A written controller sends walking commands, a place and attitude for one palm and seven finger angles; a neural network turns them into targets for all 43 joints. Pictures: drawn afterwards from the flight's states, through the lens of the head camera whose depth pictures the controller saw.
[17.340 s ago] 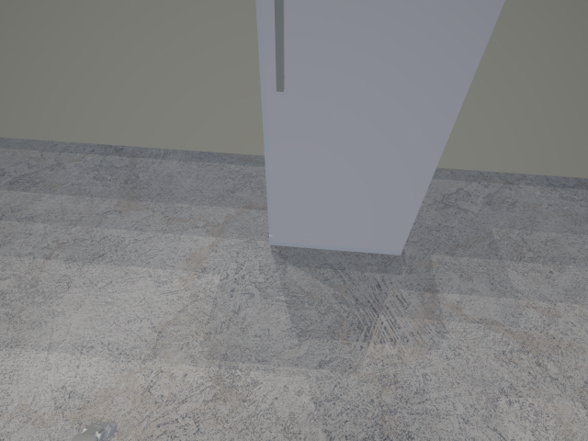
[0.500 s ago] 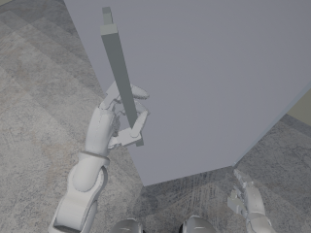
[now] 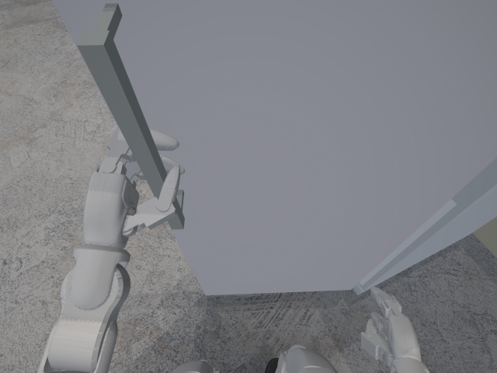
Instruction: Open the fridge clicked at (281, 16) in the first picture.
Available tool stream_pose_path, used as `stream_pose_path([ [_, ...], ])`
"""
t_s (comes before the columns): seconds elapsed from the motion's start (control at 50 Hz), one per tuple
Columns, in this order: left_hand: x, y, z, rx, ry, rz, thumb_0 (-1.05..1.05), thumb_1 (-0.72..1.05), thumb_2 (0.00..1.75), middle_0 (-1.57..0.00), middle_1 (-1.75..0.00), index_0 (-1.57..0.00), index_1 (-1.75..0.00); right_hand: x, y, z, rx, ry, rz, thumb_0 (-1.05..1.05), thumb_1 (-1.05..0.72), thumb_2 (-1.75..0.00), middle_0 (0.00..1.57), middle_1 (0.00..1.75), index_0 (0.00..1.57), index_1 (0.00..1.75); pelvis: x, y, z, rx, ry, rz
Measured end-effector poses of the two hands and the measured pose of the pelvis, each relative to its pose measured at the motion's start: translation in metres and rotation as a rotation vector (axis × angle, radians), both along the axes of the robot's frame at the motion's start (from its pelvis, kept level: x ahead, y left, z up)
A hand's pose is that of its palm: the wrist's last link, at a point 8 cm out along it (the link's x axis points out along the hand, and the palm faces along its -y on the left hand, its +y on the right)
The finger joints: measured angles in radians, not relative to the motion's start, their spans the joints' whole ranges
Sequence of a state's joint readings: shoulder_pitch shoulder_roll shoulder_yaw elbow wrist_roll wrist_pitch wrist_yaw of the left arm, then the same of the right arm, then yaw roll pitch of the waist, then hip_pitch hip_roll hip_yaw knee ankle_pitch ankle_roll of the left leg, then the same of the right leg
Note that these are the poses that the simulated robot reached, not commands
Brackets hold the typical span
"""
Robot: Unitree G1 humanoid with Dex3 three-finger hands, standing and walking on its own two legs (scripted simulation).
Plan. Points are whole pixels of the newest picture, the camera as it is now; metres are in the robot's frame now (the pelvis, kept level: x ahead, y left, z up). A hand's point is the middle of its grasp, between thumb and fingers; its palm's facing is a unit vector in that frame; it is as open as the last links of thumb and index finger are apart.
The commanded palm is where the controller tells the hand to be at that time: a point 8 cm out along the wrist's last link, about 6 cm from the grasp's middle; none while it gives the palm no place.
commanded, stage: walk backward, drawing the door open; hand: left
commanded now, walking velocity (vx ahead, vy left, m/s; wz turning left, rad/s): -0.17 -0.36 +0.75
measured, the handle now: (154, 150) +0.35 +0.12 +0.19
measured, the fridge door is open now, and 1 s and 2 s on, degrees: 67 77 72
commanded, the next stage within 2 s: stop walking and hold the door back in 0.18 s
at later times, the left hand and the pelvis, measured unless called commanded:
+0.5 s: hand (187, 274) +0.21 +0.07 +0.17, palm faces +0.52 -0.79 -0.32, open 6.1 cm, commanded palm +0.18 +0.12 +0.16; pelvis -0.05 -0.22 +0.02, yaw +18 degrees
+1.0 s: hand (184, 249) +0.23 +0.07 +0.18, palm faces +0.46 -0.85 -0.26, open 5.6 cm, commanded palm +0.20 +0.13 +0.16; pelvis -0.14 -0.25 +0.03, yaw +20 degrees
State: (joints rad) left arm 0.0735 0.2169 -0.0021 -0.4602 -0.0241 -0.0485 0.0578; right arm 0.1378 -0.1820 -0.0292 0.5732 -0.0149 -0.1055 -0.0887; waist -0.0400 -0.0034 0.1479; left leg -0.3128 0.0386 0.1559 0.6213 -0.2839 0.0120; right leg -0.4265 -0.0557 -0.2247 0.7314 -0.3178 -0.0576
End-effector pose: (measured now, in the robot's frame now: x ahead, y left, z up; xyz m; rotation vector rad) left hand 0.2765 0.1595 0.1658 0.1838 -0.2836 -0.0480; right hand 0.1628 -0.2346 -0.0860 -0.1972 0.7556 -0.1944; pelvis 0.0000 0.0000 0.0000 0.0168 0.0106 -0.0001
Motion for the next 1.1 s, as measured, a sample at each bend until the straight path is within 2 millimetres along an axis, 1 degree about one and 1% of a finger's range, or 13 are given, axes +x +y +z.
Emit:
stream_pose_path([
  [0.08, -0.022, -0.008, 0.000, 0.020, -0.015, 0.088, -0.01, 0.65, 0.82, -0.46, -1.40, -0.28, -1.40, -0.006, -0.019, 0.004, 0.000, 0.041, 0.095, 0.01, -0.91, -0.90, 0.19, 0.30, 0.20, 0.30, -0.018, -0.039, 0.007, -0.004, -0.041, 0.061],
  [0.16, -0.048, -0.018, 0.004, 0.038, 0.034, 0.205, 0.00, 0.66, 0.81, -0.46, -1.40, -0.28, -1.40, -0.010, -0.043, 0.003, 0.033, 0.086, 0.176, 0.01, -0.91, -0.90, 0.20, 0.30, 0.20, 0.30, -0.027, -0.079, 0.016, -0.048, -0.033, 0.110],
  [0.3, -0.092, -0.044, 0.007, 0.104, 0.055, 0.463, -0.03, 0.66, 0.82, -0.46, -1.40, -0.26, -1.40, 0.005, -0.102, -0.018, 0.095, 0.085, 0.245, 0.01, -0.91, -0.90, 0.20, 0.30, 0.20, 0.30, -0.031, -0.159, 0.005, -0.042, -0.024, 0.199],
  [0.36, -0.107, -0.053, 0.008, 0.112, 0.078, 0.531, -0.03, 0.65, 0.81, -0.46, -1.40, -0.27, -1.40, 0.012, -0.129, -0.016, 0.057, 0.091, 0.261, 0.01, -0.91, -0.90, 0.20, 0.30, 0.20, 0.30, -0.034, -0.179, 0.011, 0.000, -0.017, 0.234],
  [0.44, -0.115, -0.057, 0.011, 0.130, 0.102, 0.589, -0.05, 0.62, 0.81, -0.46, -1.40, -0.33, -1.40, 0.022, -0.155, -0.006, 0.005, 0.092, 0.311, 0.01, -0.91, -0.90, 0.20, 0.30, 0.20, 0.30, -0.040, -0.203, 0.020, 0.038, -0.019, 0.296],
  [0.56, -0.112, -0.060, 0.016, 0.075, 0.116, 0.644, -0.02, 0.62, 0.82, -0.46, -1.40, -0.41, -1.40, 0.030, -0.178, 0.017, -0.030, 0.031, 0.385, 0.01, -0.91, -0.90, 0.19, 0.30, 0.20, 0.30, -0.060, -0.231, 0.026, 0.056, -0.014, 0.345],
  [0.64, -0.110, -0.061, 0.017, 0.032, 0.130, 0.652, 0.00, 0.63, 0.81, -0.46, -1.40, -0.42, -1.40, 0.020, -0.189, 0.029, -0.039, 0.007, 0.409, 0.01, -0.91, -0.90, 0.19, 0.30, 0.20, 0.30, -0.080, -0.243, 0.028, 0.064, -0.005, 0.359],
  [0.7, -0.110, -0.061, 0.017, 0.017, 0.137, 0.642, 0.00, 0.64, 0.81, -0.46, -1.40, -0.42, -1.40, 0.001, -0.196, 0.031, -0.048, 0.017, 0.411, 0.01, -0.91, -0.90, 0.19, 0.30, 0.20, 0.30, -0.096, -0.247, 0.029, 0.070, 0.003, 0.358],
  [0.76, -0.109, -0.059, 0.018, 0.012, 0.141, 0.624, 0.01, 0.64, 0.81, -0.46, -1.40, -0.43, -1.40, -0.027, -0.202, 0.028, -0.056, 0.048, 0.394, 0.01, -0.91, -0.90, 0.20, 0.30, 0.20, 0.30, -0.111, -0.248, 0.028, 0.067, 0.009, 0.348],
  [0.88, -0.101, -0.053, 0.020, 0.013, 0.158, 0.567, 0.01, 0.64, 0.81, -0.46, -1.40, -0.44, -1.40, -0.106, -0.219, 0.010, -0.062, 0.126, 0.306, 0.01, -0.91, -0.90, 0.20, 0.30, 0.20, 0.30, -0.143, -0.244, 0.020, 0.003, -0.024, 0.330],
  [1.0, -0.090, -0.050, 0.026, 0.016, 0.264, 0.569, -0.01, 0.65, 0.81, -0.46, -1.40, -0.44, -1.40, -0.196, -0.235, -0.016, -0.034, 0.397, 0.237, 0.01, -0.91, -0.90, 0.20, 0.30, 0.20, 0.30, -0.143, -0.250, 0.026, -0.031, -0.024, 0.349],
  [1.06, -0.082, -0.050, 0.028, 0.015, 0.289, 0.586, -0.01, 0.66, 0.82, -0.46, -1.40, -0.44, -1.40, -0.223, -0.246, -0.025, -0.032, 0.486, 0.216, 0.01, -0.91, -0.90, 0.20, 0.30, 0.20, 0.30, -0.138, -0.258, 0.023, -0.032, -0.020, 0.320],
  [1.1, -0.077, -0.049, 0.028, 0.013, 0.285, 0.610, -0.01, 0.65, 0.82, -0.46, -1.40, -0.45, -1.40, -0.230, -0.256, -0.035, -0.025, 0.508, 0.203, 0.01, -0.91, -0.90, 0.20, 0.30, 0.20, 0.30, -0.132, -0.265, 0.015, -0.022, -0.019, 0.309],
])
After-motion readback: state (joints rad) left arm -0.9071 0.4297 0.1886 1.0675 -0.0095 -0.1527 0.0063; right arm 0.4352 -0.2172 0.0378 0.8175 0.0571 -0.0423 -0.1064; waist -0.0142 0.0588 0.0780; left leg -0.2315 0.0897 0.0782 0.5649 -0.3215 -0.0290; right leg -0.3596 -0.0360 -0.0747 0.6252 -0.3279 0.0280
